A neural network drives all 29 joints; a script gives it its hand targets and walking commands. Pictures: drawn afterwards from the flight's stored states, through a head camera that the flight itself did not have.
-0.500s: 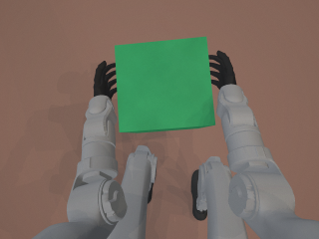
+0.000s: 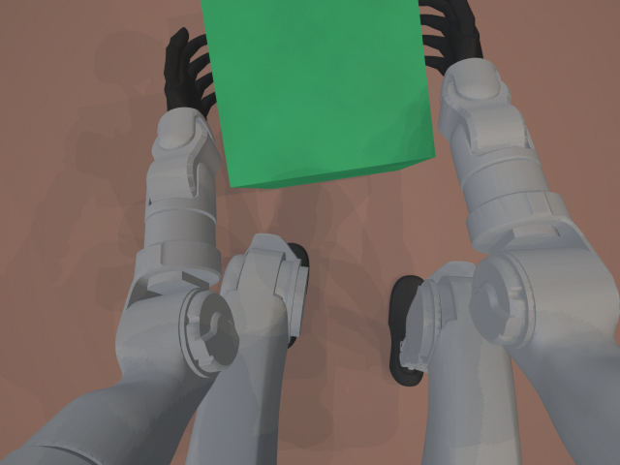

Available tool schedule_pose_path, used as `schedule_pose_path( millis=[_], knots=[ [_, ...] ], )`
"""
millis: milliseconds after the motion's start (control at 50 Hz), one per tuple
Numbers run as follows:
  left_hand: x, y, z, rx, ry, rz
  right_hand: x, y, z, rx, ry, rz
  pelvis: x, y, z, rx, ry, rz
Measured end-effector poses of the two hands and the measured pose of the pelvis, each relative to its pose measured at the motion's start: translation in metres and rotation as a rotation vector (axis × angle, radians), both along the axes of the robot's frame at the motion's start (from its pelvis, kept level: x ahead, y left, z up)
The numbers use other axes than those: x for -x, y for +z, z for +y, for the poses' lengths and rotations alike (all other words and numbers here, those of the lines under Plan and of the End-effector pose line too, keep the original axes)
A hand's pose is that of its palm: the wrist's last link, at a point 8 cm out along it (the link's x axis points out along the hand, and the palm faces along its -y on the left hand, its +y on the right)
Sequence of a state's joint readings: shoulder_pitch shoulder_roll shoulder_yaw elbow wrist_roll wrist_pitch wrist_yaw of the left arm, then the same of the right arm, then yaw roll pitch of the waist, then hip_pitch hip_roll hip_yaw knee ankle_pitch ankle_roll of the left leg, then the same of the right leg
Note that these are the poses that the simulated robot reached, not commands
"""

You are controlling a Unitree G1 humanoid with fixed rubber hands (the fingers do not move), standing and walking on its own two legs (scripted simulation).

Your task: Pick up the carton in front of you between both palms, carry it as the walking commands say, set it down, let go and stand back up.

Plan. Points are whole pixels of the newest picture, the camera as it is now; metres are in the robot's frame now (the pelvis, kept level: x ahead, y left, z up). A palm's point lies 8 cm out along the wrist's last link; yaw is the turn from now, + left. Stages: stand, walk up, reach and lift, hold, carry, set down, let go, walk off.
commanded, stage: set down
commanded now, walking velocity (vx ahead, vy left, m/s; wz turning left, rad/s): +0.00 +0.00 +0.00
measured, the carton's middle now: (322, 101) +0.50 +0.09 -0.22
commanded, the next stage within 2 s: none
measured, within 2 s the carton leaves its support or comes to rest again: rests again in 0.86 s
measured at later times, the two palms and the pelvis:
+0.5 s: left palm (198, 108) +0.46 +0.24 -0.19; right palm (438, 76) +0.54 -0.05 -0.20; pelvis +0.00 -0.01 -0.04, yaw +1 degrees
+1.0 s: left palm (193, 110) +0.46 +0.25 -0.20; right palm (432, 75) +0.54 -0.05 -0.21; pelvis +0.00 -0.01 -0.05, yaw +1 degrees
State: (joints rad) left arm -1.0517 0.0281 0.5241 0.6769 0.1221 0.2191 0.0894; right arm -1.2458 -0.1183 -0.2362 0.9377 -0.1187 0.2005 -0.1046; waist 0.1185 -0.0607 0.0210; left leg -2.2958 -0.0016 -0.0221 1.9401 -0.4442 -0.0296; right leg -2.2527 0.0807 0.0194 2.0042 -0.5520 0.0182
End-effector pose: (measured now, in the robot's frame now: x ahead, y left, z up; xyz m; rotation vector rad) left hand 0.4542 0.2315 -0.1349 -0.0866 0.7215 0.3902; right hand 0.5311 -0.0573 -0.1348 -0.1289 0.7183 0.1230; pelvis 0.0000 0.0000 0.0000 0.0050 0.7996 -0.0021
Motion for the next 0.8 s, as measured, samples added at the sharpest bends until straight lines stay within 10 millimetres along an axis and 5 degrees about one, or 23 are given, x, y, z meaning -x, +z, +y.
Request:
schedule_pose_path(
  millis=[220,800],
  knots=[
    [-0.013,-0.037,0.020,-0.016,0.012,0.009,-0.009,-0.053,0.018,-0.006,0.031,0.004,-0.002,-0.032,-0.003,-0.008,0.014,-0.032],
    [-0.009,-0.058,0.015,-0.003,-0.054,0.054,-0.007,-0.072,0.007,-0.017,0.075,0.042,0.004,-0.047,-0.012,-0.032,-0.009,-0.083]
  ],
)
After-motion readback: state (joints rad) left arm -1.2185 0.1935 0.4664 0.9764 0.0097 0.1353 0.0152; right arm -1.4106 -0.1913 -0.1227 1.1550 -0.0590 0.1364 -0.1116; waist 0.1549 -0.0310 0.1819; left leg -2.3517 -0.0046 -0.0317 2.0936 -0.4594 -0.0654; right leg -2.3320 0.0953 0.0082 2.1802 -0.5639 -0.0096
